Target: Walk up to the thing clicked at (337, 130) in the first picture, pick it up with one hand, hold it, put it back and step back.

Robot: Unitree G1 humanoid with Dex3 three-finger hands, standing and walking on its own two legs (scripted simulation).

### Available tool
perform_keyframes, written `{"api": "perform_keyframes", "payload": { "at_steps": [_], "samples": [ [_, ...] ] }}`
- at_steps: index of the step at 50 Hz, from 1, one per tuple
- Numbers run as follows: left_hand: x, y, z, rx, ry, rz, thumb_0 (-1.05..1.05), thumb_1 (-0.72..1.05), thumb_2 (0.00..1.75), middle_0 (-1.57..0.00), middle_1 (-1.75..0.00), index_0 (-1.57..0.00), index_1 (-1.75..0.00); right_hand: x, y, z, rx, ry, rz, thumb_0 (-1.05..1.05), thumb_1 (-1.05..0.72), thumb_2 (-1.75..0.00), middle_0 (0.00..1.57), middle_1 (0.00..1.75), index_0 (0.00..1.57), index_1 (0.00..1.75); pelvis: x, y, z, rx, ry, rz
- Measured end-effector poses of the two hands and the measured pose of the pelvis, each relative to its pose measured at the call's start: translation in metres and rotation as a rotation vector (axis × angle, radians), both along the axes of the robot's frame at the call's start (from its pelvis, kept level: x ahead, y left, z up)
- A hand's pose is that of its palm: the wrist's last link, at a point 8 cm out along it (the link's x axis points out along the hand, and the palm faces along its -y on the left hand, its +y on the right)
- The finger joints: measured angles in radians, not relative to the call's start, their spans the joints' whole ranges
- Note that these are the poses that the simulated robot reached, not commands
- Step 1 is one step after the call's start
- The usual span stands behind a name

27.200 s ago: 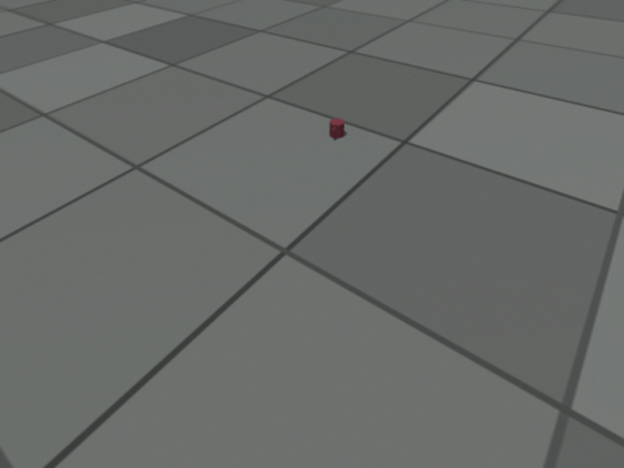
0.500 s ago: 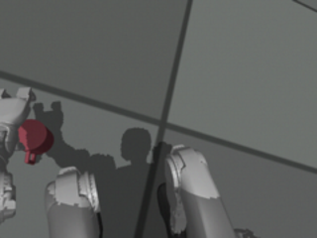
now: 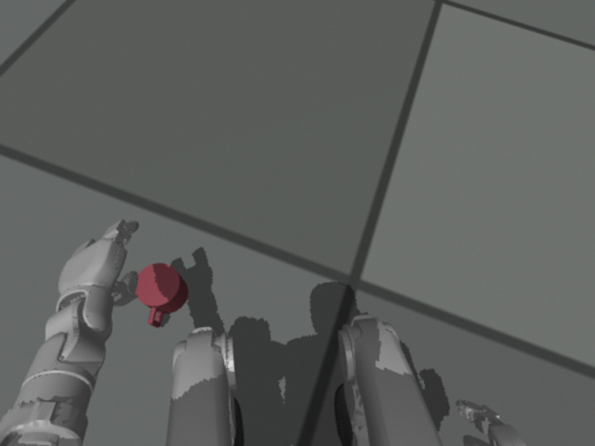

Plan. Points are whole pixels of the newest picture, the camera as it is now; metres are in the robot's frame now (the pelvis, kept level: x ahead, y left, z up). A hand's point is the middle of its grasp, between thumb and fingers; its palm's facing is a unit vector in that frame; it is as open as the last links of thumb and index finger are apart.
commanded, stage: home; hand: left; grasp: from above
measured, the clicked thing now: (160, 296) +0.42 +0.28 -0.40
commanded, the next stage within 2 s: none
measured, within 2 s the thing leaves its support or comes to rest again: neither
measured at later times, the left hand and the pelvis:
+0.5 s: hand (56, 381) +0.25 +0.21 +0.09, palm faces +0.04 -0.94 -0.34, open 7.4 cm; pelvis +0.03 +0.00 +0.18, yaw +5 degrees
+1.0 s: hand out of the picture +0.22 +0.20 +0.23, palm faces +0.16 -0.96 -0.21, open 7.4 cm; pelvis +0.08 +0.01 +0.27, yaw +6 degrees
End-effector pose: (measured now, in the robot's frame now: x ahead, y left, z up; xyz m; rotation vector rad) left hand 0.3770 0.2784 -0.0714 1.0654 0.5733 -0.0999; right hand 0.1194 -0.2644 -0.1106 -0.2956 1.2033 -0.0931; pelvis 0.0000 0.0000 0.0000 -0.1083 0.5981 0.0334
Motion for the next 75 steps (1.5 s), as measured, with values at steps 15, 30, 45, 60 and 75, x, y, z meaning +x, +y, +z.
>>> {"api": "perform_keyframes", "payload": {
  "at_steps": [15, 30, 45, 60, 75],
  "samples": [
    [-0.111, -0.006, 0.113, -0.393, 0.030, 0.345, 0.01, 0.88, 0.90, -0.21, -0.30, -0.21, -0.31, 0.116, 0.034, 0.137, 0.005, -0.394, 0.109, 0.00, -0.91, -0.90, 0.20, 0.29, 0.20, 0.30, 0.007, -0.002, 0.103, 0.025, -0.121, 0.041],
    [-0.152, -0.021, 0.238, -0.660, 0.065, 0.636, 0.01, 0.90, 0.90, -0.20, -0.30, -0.20, -0.30, 0.102, 0.057, 0.248, 0.007, -0.452, 0.025, 0.01, -0.90, -0.90, 0.21, 0.30, 0.20, 0.30, 0.046, 0.003, 0.212, 0.045, -0.271, 0.070],
    [-0.176, -0.028, 0.326, -0.727, 0.037, 0.661, 0.01, 0.90, 0.90, -0.20, -0.30, -0.20, -0.30, 0.118, 0.043, 0.324, -0.045, -0.607, -0.013, 0.01, -0.91, -0.90, 0.20, 0.30, 0.20, 0.30, 0.076, 0.007, 0.270, 0.069, -0.397, 0.082],
    [-0.185, -0.033, 0.323, -0.737, 0.051, 0.678, 0.01, 0.90, 0.90, -0.20, -0.30, -0.20, -0.30, 0.144, 0.050, 0.335, -0.020, -0.678, 0.062, 0.01, -0.90, -0.90, 0.21, 0.30, 0.20, 0.30, 0.076, 0.002, 0.273, 0.082, -0.427, 0.094],
    [-0.182, -0.036, 0.325, -0.729, 0.052, 0.667, 0.01, 0.90, 0.90, -0.20, -0.30, -0.20, -0.30, 0.125, 0.042, 0.324, -0.026, -0.619, 0.033, 0.01, -0.90, -0.90, 0.21, 0.30, 0.20, 0.30, 0.074, -0.001, 0.273, 0.084, -0.427, 0.086]
  ]
}}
